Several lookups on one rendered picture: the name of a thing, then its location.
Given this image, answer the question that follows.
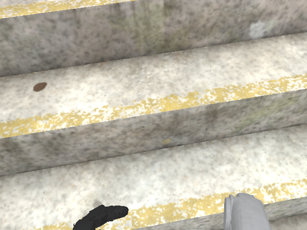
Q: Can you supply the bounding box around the robot right thigh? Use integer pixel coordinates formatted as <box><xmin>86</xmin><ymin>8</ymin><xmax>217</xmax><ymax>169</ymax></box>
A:
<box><xmin>223</xmin><ymin>194</ymin><xmax>272</xmax><ymax>230</ymax></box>

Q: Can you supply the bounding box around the robot left hand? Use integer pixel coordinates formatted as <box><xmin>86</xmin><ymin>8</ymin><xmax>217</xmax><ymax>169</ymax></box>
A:
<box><xmin>73</xmin><ymin>204</ymin><xmax>129</xmax><ymax>230</ymax></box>

